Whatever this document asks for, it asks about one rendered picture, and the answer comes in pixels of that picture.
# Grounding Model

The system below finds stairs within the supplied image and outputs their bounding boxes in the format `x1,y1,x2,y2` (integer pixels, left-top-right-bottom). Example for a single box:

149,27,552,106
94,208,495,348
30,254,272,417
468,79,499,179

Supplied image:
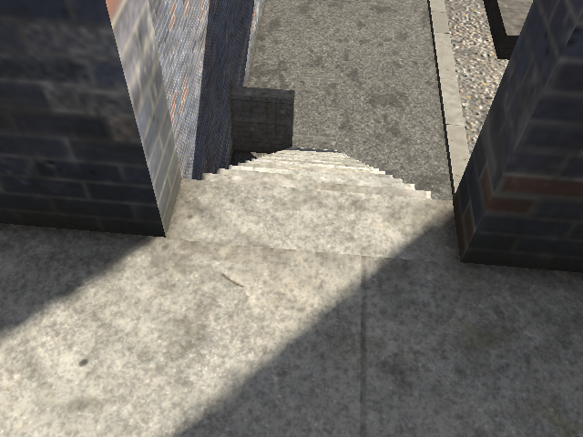
201,147,431,198

